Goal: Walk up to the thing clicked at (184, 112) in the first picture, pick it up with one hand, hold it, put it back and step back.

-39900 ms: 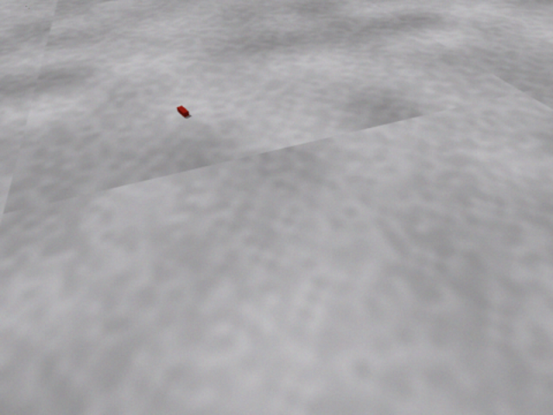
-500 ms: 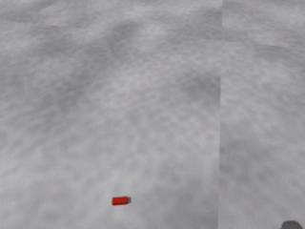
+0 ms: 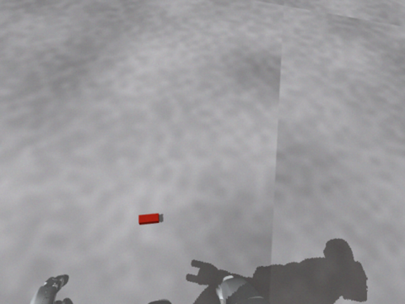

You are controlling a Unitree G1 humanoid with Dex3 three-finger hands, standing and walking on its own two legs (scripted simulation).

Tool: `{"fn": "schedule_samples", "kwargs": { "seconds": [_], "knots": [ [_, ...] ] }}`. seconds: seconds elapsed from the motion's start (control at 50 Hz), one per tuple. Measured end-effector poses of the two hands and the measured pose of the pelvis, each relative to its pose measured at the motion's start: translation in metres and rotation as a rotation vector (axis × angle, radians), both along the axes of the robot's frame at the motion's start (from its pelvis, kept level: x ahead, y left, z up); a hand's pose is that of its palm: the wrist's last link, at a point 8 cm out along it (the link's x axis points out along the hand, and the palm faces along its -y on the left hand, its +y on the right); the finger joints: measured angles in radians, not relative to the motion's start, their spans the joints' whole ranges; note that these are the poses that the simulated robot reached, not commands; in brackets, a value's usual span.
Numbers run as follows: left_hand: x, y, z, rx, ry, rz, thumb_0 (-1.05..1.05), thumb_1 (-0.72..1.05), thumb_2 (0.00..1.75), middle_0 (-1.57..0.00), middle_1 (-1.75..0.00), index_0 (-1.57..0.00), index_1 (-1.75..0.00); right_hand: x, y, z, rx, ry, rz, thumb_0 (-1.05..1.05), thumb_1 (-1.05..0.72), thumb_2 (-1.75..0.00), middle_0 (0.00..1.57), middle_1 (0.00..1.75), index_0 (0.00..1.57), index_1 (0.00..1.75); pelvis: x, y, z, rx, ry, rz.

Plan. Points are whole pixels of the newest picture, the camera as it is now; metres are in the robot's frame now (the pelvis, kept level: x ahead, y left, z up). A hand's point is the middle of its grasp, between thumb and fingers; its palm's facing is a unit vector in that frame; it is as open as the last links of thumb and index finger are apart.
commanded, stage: step back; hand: left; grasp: from above
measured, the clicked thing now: (149, 219) +0.52 +0.22 -0.75
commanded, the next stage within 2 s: none
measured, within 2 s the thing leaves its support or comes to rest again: neither
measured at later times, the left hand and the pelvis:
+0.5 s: hand out of the picture +0.02 +0.23 -0.13, palm faces -0.05 -0.91 -0.41, open 7.4 cm; pelvis -0.10 -0.02 +0.00, yaw -3 degrees
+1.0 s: hand out of the picture -0.16 +0.23 -0.16, palm faces -0.07 -0.91 -0.41, open 7.4 cm; pelvis -0.26 -0.04 -0.02, yaw -4 degrees
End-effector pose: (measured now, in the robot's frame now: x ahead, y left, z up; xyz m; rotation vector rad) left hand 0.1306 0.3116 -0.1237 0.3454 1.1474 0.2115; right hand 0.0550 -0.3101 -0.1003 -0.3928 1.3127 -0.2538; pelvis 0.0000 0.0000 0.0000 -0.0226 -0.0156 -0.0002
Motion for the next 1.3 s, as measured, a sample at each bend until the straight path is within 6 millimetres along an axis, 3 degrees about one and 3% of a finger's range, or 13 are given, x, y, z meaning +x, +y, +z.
{"fn": "schedule_samples", "kwargs": {
  "seconds": [0.14,0.28,0.4,0.52,0.64,0.72,0.82,0.96,1.1,1.22,1.3],
  "knots": [
    [-0.039,-0.01,-0.001,-0.011,0.069,-0.046,0.01,0.91,0.9,-0.2,-0.3,-0.2,-0.3,-0.014,0.001,0.0,0.008,-0.088,-0.022,0.01,-0.9,-0.9,0.21,0.3,0.2,0.3,-0.023,0.0,0.001,0.005,-0.001,-0.045],
    [-0.074,-0.027,0.001,0.023,0.063,-0.071,0.01,0.91,0.9,-0.2,-0.3,-0.21,-0.3,-0.032,-0.019,-0.022,0.045,-0.158,-0.029,0.01,-0.9,-0.9,0.21,0.3,0.2,0.3,-0.056,-0.017,-0.013,0.014,-0.019,-0.086],
    [-0.107,-0.041,0.022,0.025,0.031,-0.058,0.01,0.9,0.9,-0.2,-0.3,-0.21,-0.3,-0.056,-0.027,-0.022,0.069,-0.158,-0.05,0.01,-0.9,-0.9,0.21,0.3,0.2,0.3,-0.081,-0.025,-0.003,0.04,-0.025,-0.081],
    [-0.118,-0.038,0.033,0.039,-0.05,-0.058,0.01,0.9,0.9,-0.2,-0.3,-0.21,-0.3,-0.091,-0.028,-0.019,0.051,-0.115,-0.008,0.01,-0.9,-0.9,0.21,0.3,0.2,0.3,-0.11,-0.022,-0.001,0.041,-0.007,-0.047],
    [-0.139,-0.023,0.016,0.013,-0.108,-0.05,0.01,0.9,0.9,-0.2,-0.3,-0.21,-0.3,-0.127,-0.017,-0.019,0.019,-0.092,0.039,0.01,-0.9,-0.9,0.21,0.3,0.2,0.3,-0.147,-0.013,-0.012,0.045,-0.025,-0.003],
    [-0.167,-0.02,0.013,0.0,-0.065,-0.028,0.01,0.9,0.9,-0.2,-0.3,-0.21,-0.3,-0.151,-0.01,-0.007,0.027,-0.104,0.046,0.01,-0.9,-0.9,0.21,0.3,0.2,0.3,-0.169,-0.012,-0.005,0.018,-0.03,-0.006],
    [-0.209,-0.021,0.013,-0.004,-0.029,-0.017,0.01,0.91,0.9,-0.2,-0.3,-0.21,-0.3,-0.171,-0.015,0.004,0.012,-0.141,0.042,0.01,-0.9,-0.9,0.21,0.3,0.2,0.3,-0.196,-0.018,0.0,0.004,-0.021,-0.032],
    [-0.273,-0.036,0.006,0.029,0.034,-0.045,0.01,0.91,0.9,-0.2,-0.3,-0.21,-0.3,-0.197,-0.041,-0.007,0.017,-0.223,0.041,0.01,-0.9,-0.9,0.21,0.3,0.2,0.3,-0.244,-0.037,-0.013,0.013,-0.022,-0.081],
    [-0.337,-0.055,0.021,0.033,0.046,-0.024,0.01,0.9,0.9,-0.2,-0.3,-0.21,-0.3,-0.25,-0.055,-0.016,0.043,-0.193,-0.003,0.01,-0.9,-0.9,0.21,0.3,0.2,0.3,-0.288,-0.045,-0.007,0.033,-0.034,-0.06],
    [-0.355,-0.048,0.027,0.055,-0.036,-0.02,0.01,0.9,0.9,-0.21,-0.3,-0.21,-0.3,-0.309,-0.05,-0.021,0.039,-0.097,0.028,0.01,-0.9,-0.9,0.21,0.3,0.2,0.3,-0.327,-0.042,-0.007,0.037,-0.023,-0.01],
    [-0.368,-0.034,0.017,0.047,-0.093,-0.019,0.01,0.9,0.9,-0.21,-0.3,-0.21,-0.3,-0.343,-0.04,-0.026,0.024,-0.059,0.056,0.01,-0.9,-0.9,0.21,0.3,0.2,0.3,-0.358,-0.033,-0.017,0.035,-0.026,0.03]
  ]
}}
